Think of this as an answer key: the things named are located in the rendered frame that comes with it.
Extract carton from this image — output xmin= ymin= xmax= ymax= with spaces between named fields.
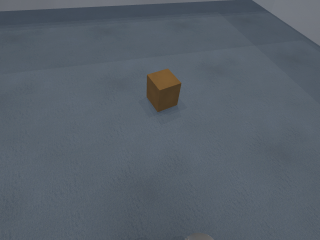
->
xmin=146 ymin=68 xmax=182 ymax=112

